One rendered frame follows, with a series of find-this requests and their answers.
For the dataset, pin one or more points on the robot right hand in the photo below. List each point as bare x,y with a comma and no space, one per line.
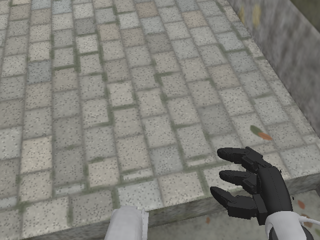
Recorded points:
262,180

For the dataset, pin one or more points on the left robot thigh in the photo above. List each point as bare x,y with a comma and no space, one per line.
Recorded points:
128,223

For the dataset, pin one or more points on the robot right forearm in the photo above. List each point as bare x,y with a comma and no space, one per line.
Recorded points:
285,225

